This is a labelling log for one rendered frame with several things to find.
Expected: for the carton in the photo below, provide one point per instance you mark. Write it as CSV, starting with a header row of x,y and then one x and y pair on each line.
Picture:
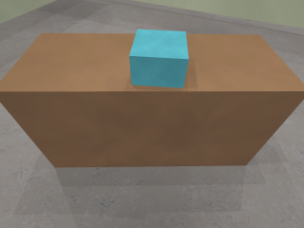
x,y
159,58

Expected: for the pedestal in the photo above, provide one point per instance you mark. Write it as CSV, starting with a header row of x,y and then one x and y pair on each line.
x,y
72,94

